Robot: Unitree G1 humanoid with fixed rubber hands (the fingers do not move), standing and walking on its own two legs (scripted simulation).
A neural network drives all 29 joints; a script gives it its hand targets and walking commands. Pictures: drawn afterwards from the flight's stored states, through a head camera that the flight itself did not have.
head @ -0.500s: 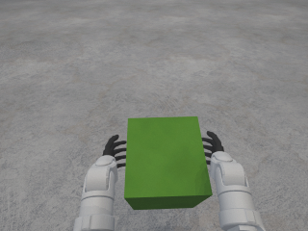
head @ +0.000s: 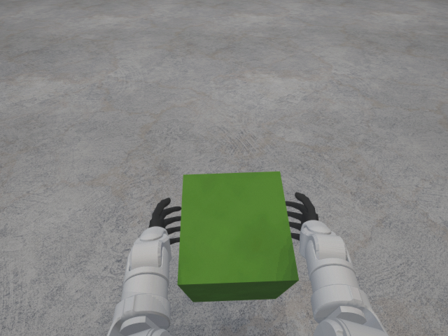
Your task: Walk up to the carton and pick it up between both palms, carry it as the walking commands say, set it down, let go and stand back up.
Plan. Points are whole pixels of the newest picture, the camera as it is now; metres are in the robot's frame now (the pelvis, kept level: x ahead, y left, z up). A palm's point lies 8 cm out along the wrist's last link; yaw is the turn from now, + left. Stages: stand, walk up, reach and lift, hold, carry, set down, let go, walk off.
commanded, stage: set down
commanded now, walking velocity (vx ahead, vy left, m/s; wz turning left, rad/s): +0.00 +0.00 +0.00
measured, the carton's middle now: (233, 241) +0.34 +0.01 -0.06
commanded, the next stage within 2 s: none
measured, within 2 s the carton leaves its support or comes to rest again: neither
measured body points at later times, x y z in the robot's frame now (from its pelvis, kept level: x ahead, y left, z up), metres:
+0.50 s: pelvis -0.01 +0.01 -0.03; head +0.10 +0.01 +0.40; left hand +0.33 +0.16 -0.09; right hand +0.35 -0.13 -0.08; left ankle +0.05 +0.09 -0.73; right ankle +0.05 -0.08 -0.73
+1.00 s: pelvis -0.03 +0.01 -0.11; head +0.18 +0.00 +0.28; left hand +0.37 +0.15 -0.19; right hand +0.38 -0.13 -0.19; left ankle +0.05 +0.09 -0.73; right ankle +0.05 -0.08 -0.73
